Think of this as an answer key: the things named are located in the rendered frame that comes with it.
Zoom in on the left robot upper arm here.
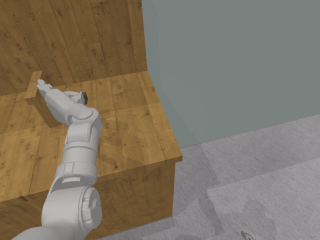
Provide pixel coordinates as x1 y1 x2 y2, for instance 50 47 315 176
11 186 103 240

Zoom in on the tap lever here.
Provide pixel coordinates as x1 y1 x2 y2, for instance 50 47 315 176
79 92 88 105

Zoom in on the left robot forearm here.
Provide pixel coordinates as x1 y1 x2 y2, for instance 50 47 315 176
41 103 103 226

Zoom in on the left robot hand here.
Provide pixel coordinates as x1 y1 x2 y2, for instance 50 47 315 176
37 79 85 127

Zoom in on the right robot hand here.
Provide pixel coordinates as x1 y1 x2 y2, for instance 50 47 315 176
241 230 262 240

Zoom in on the counter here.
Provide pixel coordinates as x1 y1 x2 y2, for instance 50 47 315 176
0 0 183 240

